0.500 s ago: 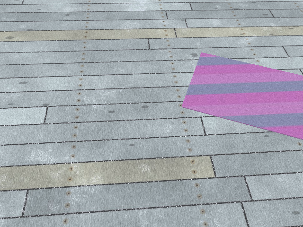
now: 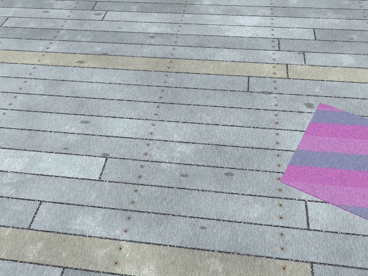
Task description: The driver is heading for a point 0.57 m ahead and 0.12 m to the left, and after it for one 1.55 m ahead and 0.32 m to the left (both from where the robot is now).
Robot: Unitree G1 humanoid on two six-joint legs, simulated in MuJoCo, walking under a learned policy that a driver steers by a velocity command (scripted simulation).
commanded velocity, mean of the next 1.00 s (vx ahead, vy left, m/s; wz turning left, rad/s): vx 0.43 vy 0.00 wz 0.34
